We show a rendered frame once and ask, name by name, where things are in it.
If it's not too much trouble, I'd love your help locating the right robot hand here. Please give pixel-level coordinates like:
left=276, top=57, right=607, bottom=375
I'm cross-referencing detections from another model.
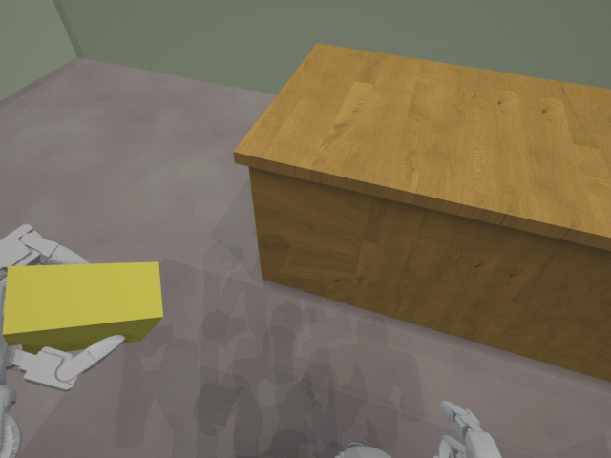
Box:
left=433, top=401, right=502, bottom=458

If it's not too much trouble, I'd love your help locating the left robot forearm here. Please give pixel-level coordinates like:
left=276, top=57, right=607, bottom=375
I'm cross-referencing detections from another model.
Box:
left=0, top=385, right=22, bottom=458

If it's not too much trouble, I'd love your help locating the left robot hand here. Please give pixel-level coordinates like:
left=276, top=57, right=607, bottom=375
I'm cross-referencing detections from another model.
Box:
left=0, top=224, right=125, bottom=392

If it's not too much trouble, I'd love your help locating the sponge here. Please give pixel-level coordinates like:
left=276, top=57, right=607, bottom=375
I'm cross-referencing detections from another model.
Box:
left=3, top=262, right=163, bottom=355

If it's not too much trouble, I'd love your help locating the table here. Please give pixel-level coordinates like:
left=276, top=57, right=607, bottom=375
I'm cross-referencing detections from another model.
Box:
left=233, top=43, right=611, bottom=382

